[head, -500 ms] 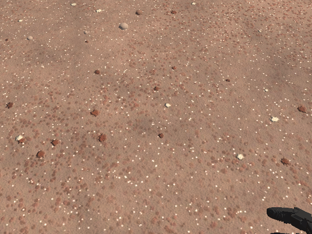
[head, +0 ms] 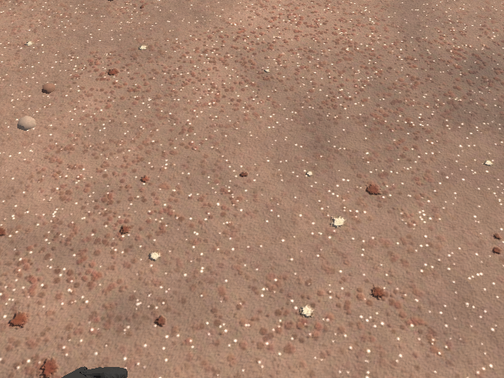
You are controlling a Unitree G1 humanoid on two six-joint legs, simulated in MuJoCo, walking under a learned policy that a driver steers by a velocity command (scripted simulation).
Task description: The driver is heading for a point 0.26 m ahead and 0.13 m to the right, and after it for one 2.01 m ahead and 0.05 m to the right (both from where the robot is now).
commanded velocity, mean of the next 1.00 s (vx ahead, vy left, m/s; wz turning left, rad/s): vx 0.15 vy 0.00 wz -0.15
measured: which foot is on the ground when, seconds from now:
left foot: down 0.00-0.02, up 0.04-0.46, down 0.48-0.84, up 0.86-1.00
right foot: up 0.00-0.02, down 0.04-0.48, up 0.50-0.78, down 0.80-1.00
